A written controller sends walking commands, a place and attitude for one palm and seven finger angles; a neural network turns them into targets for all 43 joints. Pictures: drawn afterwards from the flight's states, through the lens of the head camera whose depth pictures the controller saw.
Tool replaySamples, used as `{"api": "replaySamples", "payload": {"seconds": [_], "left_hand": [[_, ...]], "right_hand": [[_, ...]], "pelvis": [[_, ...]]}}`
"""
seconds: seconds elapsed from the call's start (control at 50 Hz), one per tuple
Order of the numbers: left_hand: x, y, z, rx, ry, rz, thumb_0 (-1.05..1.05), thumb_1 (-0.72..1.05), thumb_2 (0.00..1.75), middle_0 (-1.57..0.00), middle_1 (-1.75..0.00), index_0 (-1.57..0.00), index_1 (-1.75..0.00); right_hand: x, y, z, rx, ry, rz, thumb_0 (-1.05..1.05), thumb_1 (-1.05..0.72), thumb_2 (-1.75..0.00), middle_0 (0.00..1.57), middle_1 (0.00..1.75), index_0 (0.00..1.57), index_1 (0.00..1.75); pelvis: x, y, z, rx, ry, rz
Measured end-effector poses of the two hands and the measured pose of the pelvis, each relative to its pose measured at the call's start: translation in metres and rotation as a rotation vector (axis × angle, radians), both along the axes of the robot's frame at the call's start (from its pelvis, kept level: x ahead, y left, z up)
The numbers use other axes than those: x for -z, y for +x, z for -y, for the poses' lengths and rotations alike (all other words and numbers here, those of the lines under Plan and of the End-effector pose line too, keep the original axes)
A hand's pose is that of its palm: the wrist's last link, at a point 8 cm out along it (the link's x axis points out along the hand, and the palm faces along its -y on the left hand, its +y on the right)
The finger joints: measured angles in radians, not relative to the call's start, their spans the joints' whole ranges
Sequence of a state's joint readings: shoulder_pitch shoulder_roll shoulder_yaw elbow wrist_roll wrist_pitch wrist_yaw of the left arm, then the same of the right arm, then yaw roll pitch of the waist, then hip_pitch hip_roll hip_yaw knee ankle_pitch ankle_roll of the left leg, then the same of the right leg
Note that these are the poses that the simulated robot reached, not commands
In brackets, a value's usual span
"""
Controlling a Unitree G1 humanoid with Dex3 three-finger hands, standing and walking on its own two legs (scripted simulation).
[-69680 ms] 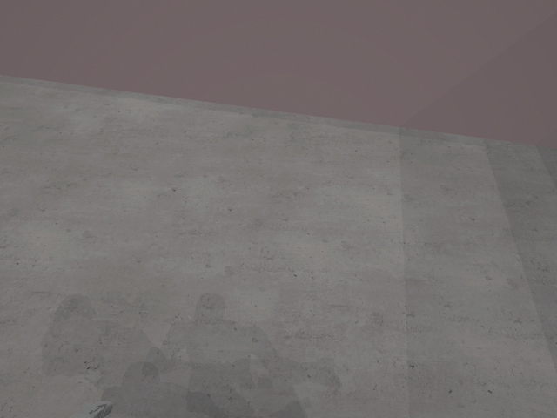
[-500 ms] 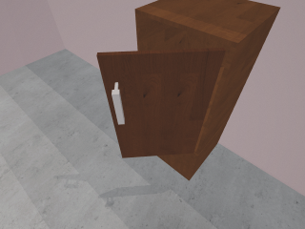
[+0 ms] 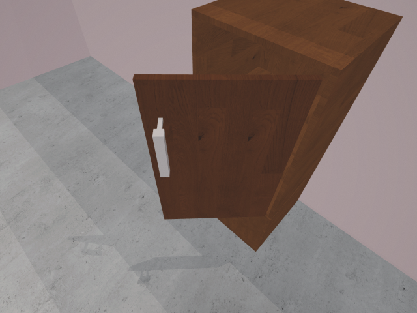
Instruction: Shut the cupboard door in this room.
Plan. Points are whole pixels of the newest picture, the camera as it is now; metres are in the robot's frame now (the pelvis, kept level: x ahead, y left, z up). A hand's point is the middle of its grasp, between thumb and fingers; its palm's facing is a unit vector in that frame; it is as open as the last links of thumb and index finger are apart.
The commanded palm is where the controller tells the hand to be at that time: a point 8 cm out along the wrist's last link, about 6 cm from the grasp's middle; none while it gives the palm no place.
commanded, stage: look again from close up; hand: left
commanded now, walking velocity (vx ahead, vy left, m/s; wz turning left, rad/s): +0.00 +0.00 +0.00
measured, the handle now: (162, 148) +0.46 +0.15 +0.03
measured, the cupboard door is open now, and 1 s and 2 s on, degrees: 46 46 46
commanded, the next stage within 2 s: raise the hand and make a fist in 0.16 s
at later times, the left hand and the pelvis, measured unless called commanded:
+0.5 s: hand (127, 256) +0.21 +0.17 +0.00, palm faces +0.20 -0.98 -0.06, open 7.0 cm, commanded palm +0.12 +0.22 -0.06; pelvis +0.00 -0.03 -0.05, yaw +1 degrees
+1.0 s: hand (124, 281) +0.18 +0.17 -0.03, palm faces +0.09 -1.00 -0.02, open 4.6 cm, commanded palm +0.14 +0.22 -0.02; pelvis -0.04 -0.04 -0.08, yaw +0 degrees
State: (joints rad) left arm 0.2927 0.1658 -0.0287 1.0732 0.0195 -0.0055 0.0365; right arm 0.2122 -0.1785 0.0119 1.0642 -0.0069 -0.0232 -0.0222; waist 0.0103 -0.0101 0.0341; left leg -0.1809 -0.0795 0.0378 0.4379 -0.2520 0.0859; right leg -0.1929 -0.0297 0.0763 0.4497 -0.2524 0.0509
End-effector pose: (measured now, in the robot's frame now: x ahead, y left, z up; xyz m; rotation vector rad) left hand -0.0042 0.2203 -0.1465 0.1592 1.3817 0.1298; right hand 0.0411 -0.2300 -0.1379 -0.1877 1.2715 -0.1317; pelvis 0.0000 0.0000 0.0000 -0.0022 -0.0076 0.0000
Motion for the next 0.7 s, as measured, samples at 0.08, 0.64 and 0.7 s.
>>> {"api": "replaySamples", "payload": {"seconds": [0.08, 0.64, 0.7], "left_hand": [[-0.001, 0.021, -0.001, 0.008, 0.010, 0.038, 0.01, 0.91, 0.90, -0.20, -0.30, -0.20, -0.30], [-0.090, 0.136, 0.008, 0.013, -0.061, 1.294, 0.01, 0.90, 0.90, -0.38, -0.49, -0.38, -0.49], [-0.086, 0.113, 0.000, -0.060, 0.008, 1.273, 0.02, 0.90, 0.90, -0.44, -0.55, -0.44, -0.55]], "right_hand": [[0.000, 0.008, 0.003, 0.000, -0.001, 0.005, 0.01, -0.91, -0.90, 0.20, 0.30, 0.20, 0.30], [-0.009, 0.146, 0.072, -0.114, -0.067, 0.766, 0.01, -0.91, -0.90, 0.20, 0.30, 0.20, 0.30], [-0.010, 0.157, 0.067, -0.165, -0.076, 0.789, 0.01, -0.91, -0.90, 0.20, 0.30, 0.20, 0.30]], "pelvis": [[0.000, 0.006, 0.003, 0.000, 0.000, 0.002], [0.087, -0.017, 0.050, 0.004, 0.031, -0.240], [0.092, -0.022, 0.053, -0.013, 0.013, -0.251]]}}
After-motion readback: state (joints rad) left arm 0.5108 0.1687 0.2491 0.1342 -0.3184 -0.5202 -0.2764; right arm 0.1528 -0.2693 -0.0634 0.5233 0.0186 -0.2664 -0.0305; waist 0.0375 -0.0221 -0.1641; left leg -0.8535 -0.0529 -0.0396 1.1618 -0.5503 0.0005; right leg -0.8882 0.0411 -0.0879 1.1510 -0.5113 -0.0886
